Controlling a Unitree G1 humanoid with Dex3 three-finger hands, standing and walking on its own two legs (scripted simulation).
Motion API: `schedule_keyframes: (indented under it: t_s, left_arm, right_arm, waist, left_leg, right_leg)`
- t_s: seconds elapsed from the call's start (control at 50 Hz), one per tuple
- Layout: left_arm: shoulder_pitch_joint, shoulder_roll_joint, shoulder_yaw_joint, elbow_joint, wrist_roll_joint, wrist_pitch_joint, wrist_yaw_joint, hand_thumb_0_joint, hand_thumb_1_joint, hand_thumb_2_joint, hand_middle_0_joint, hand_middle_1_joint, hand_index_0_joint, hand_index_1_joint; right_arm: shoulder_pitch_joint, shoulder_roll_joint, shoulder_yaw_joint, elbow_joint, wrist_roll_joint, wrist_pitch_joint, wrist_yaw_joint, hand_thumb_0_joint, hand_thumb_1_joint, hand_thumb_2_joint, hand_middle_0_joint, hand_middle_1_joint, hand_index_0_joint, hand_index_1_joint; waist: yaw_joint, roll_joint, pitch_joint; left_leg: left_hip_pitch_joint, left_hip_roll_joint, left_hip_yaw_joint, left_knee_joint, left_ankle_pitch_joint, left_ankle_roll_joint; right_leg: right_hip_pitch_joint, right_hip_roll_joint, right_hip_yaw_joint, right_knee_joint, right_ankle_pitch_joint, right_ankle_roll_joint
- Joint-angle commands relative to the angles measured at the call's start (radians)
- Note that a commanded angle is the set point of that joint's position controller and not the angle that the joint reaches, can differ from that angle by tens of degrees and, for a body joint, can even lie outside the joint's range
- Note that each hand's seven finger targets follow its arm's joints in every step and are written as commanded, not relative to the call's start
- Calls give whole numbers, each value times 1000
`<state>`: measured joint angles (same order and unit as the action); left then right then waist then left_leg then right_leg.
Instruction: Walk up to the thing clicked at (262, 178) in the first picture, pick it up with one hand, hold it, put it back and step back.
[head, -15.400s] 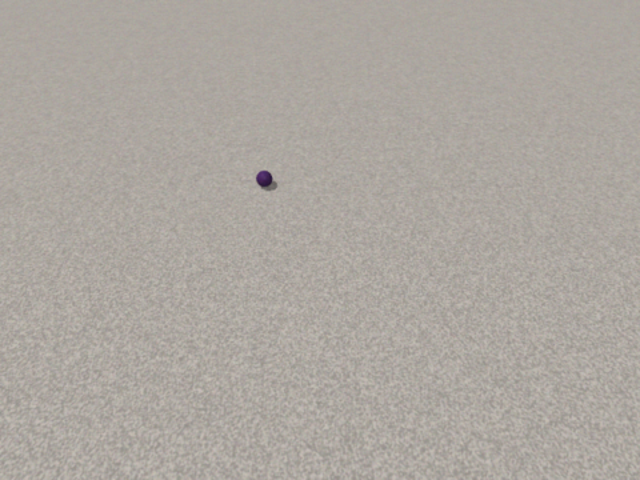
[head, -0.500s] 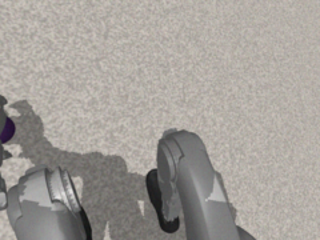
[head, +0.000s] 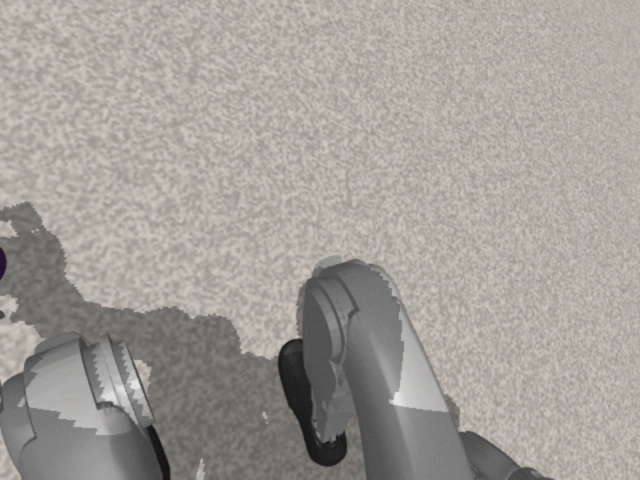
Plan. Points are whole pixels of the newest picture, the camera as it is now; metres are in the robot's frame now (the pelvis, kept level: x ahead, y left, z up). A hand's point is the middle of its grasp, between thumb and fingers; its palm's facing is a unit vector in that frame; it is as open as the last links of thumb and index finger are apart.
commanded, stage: close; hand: left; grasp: from above
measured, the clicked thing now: out of the picture +0.42 +0.31 -0.25
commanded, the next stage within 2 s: settle in 1.54 s
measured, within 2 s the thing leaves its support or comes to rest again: leaves its support in 1.90 s
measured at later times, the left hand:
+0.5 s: hand out of the picture +0.42 +0.30 -0.24, palm faces -0.43 -0.18 -0.88, open 12.8 cm
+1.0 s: hand out of the picture +0.41 +0.30 -0.24, palm faces -0.44 -0.16 -0.88, open 10.8 cm
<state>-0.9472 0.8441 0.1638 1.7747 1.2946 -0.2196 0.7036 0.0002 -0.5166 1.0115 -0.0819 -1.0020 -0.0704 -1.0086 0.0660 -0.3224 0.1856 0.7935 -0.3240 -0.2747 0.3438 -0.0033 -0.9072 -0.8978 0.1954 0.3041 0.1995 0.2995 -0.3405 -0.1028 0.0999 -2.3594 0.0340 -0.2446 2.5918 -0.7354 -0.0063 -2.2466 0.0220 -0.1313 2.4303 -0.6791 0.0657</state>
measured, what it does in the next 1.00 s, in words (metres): stands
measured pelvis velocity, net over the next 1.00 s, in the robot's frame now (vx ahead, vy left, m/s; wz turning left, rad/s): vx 0.00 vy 0.00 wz -0.02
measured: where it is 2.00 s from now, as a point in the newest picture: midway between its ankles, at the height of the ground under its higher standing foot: (243, 463)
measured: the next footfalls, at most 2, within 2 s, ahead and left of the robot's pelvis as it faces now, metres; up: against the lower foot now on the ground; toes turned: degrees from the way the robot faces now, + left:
none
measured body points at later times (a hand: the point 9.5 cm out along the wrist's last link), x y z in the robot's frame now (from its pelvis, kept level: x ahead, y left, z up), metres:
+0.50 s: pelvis +0.00 +0.00 +0.00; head +0.26 +0.12 +0.35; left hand +0.44 +0.31 -0.19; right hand +0.06 -0.25 -0.06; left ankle +0.06 +0.13 -0.26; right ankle +0.11 -0.13 -0.26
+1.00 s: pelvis +0.00 +0.00 +0.00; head +0.25 +0.13 +0.35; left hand +0.43 +0.31 -0.19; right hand +0.06 -0.25 -0.06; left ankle +0.06 +0.13 -0.26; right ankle +0.11 -0.13 -0.26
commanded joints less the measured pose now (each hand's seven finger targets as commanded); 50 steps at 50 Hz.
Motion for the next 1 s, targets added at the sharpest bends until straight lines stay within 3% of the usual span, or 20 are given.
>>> schedule_keyframes:
  t_s: [0.0,0.1,0.22,0.34,0.46,0.5,0.52,0.54,0.58,0.62,0.64,0.74,0.78,0.82,0.88,0.92,0.94,0.96,0.98]
  left_arm:
    - [-228,152,-38,-60,-8,-10,26,0,-522,988,-66,-1020,-62,-1022]
    - [-251,171,-55,-65,-5,-14,34,0,-369,876,-149,-1003,-169,-982]
    - [-260,182,-52,-86,-13,2,51,0,-347,839,-163,-987,-185,-962]
    - [-249,236,-6,-66,-20,20,46,0,-298,810,-212,-946,-232,-925]
    - [-244,254,4,-66,-31,16,6,0,-234,771,-258,-913,-280,-889]
    - [-243,238,-18,-63,-35,7,-8,0,-220,769,-275,-908,-296,-886]
    - [-240,251,-3,-77,-39,2,-7,0,-226,746,-263,-904,-288,-878]
    - [-236,232,-17,-72,-38,0,-10,0,-223,747,-267,-900,-291,-875]
    - [-234,207,-49,-43,-39,-9,-20,0,-192,726,-287,-893,-315,-864]
    - [-248,227,-47,-67,-38,-20,-22,0,-178,744,-305,-884,-328,-861]
    - [-250,252,-28,-101,-38,-28,-18,0,-164,728,-316,-873,-339,-848]
    - [-248,207,-56,-93,-25,-34,0,0,-94,733,-362,-875,-387,-848]
    - [-232,229,-37,-101,-19,-35,15,0,-56,736,-394,-860,-416,-836]
    - [-233,211,-53,-78,-3,-28,23,0,-26,702,-410,-836,-435,-809]
    - [-235,211,-54,-62,-14,-22,33,0,36,689,-463,-810,-488,-784]
    - [-246,234,-32,-97,-13,-18,44,0,60,683,-474,-813,-501,-784]
    - [-221,212,-48,-46,-13,-7,38,0,63,671,-482,-799,-508,-772]
    - [-245,216,-48,-92,-14,-9,39,0,66,670,-480,-804,-508,-775]
    - [-239,208,-44,-56,-15,-5,41,0,86,683,-496,-812,-523,-784]
  right_arm:
    - [165,-302,-70,3,7,-11,-1,0,-898,-904,200,301,200,301]
    - [159,-323,-62,-6,7,-23,3,0,-892,-899,200,300,200,300]
    - [158,-322,-55,-6,14,-38,6,0,-896,-901,200,300,200,300]
    - [183,-331,-45,-15,15,-38,14,0,-897,-902,200,300,200,300]
    - [193,-331,-44,-28,19,-37,9,0,-899,-902,199,300,200,300]
    - [176,-326,-39,-29,25,-37,4,0,-899,-903,199,300,199,300]
    - [197,-333,-43,-27,23,-28,3,0,-899,-902,199,300,199,300]
    - [192,-324,-39,-32,24,-26,2,0,-899,-902,199,300,200,300]
    - [183,-324,-33,-34,24,-29,-1,0,-899,-902,199,300,199,300]
    - [191,-329,-33,-35,27,-27,-5,0,-899,-902,199,300,199,300]
    - [196,-334,-36,-38,25,-20,-8,0,-898,-902,199,300,199,300]
    - [174,-324,-29,-44,26,-16,-10,0,-899,-902,199,300,199,300]
    - [176,-330,-34,-43,21,-10,-13,0,-897,-902,199,300,199,300]
    - [169,-325,-32,-42,19,-10,-11,0,-896,-901,199,300,199,300]
    - [169,-330,-32,-46,17,-14,-13,0,-894,-901,199,300,199,300]
    - [173,-334,-37,-36,13,-13,-16,0,-894,-901,199,300,199,300]
    - [165,-328,-35,-39,15,-16,-14,0,-897,-902,199,300,199,300]
    - [166,-332,-38,-39,15,-17,-13,0,-897,-901,199,300,199,300]
    - [168,-332,-34,-47,14,-17,-12,0,-896,-901,199,300,199,300]
  waist:
    - [-47,433,-569]
    - [-47,445,-543]
    - [-39,452,-585]
    - [-48,455,-582]
    - [-45,459,-585]
    - [-48,437,-562]
    - [-42,451,-606]
    - [-47,434,-598]
    - [-61,413,-538]
    - [-54,426,-552]
    - [-39,449,-603]
    - [-44,469,-574]
    - [-31,466,-588]
    - [-45,457,-552]
    - [-58,409,-515]
    - [-39,437,-563]
    - [-50,433,-528]
    - [-44,440,-554]
    - [-57,421,-551]
  left_leg:
    - [458,-5,115,-273,198,13]
    - [463,-4,101,-291,164,9]
    - [480,2,96,-290,200,4]
    - [476,2,109,-278,241,8]
    - [471,0,104,-288,219,10]
    - [451,1,102,-279,200,12]
    - [467,1,106,-285,224,12]
    - [462,1,106,-273,231,14]
    - [431,1,102,-273,191,16]
    - [454,1,99,-279,196,13]
    - [476,2,98,-290,217,11]
    - [489,6,85,-298,221,1]
    - [475,6,92,-300,212,4]
    - [458,6,94,-291,201,5]
    - [428,5,105,-280,171,13]
    - [455,4,95,-300,185,7]
    - [454,7,91,-300,178,4]
    - [461,7,89,-302,185,4]
    - [467,7,85,-300,183,5]
  right_leg:
    - [305,51,-131,-200,246,-76]
    - [279,47,-140,-199,209,-78]
    - [311,53,-136,-198,244,-81]
    - [349,59,-132,-207,282,-77]
    - [346,53,-134,-210,257,-79]
    - [337,52,-134,-210,245,-75]
    - [376,60,-125,-221,267,-78]
    - [369,58,-129,-215,276,-76]
    - [338,57,-134,-217,242,-74]
    - [340,57,-136,-216,241,-76]
    - [365,61,-133,-221,254,-80]
    - [324,57,-147,-191,267,-83]
    - [339,65,-143,-212,255,-83]
    - [314,61,-143,-206,248,-82]
    - [320,63,-132,-229,225,-76]
    - [326,61,-140,-226,223,-81]
    - [318,60,-136,-214,224,-82]
    - [317,61,-140,-217,226,-81]
    - [322,61,-143,-214,233,-81]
